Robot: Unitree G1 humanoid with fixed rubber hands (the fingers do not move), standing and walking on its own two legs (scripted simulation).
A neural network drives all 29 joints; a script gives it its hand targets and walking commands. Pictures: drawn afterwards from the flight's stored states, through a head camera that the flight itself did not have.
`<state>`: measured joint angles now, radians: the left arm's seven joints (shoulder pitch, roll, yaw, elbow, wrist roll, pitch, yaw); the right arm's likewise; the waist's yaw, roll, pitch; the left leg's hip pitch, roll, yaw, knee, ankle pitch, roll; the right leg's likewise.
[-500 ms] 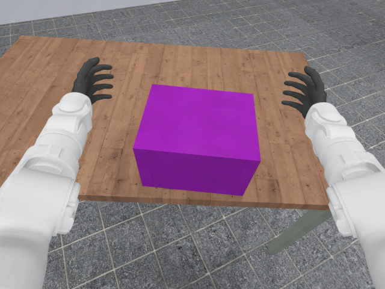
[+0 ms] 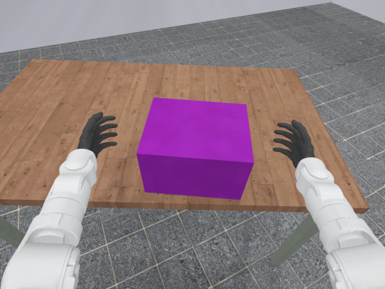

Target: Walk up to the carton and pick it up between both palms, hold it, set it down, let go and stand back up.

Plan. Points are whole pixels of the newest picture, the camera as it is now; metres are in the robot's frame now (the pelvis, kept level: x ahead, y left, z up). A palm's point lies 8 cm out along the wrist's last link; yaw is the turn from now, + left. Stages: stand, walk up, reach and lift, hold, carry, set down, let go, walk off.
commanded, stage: set down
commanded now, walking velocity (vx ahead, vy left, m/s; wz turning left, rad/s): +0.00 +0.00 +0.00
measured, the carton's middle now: (196, 147) +0.49 -0.01 -0.01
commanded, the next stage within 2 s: none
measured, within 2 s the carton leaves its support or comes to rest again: neither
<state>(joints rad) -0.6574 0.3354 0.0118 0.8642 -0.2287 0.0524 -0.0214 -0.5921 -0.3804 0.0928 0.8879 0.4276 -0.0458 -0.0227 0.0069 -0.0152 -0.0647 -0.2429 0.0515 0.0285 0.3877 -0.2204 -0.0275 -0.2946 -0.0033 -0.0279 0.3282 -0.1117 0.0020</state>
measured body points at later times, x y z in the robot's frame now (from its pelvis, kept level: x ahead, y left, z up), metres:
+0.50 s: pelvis +0.01 +0.01 +0.00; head +0.02 +0.02 +0.45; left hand +0.33 +0.23 +0.03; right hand +0.32 -0.23 +0.03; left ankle -0.02 +0.13 -0.75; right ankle +0.03 -0.12 -0.75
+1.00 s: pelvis +0.02 +0.01 +0.00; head +0.02 +0.01 +0.45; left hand +0.25 +0.24 -0.03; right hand +0.25 -0.23 -0.02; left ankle -0.02 +0.13 -0.75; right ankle +0.03 -0.12 -0.75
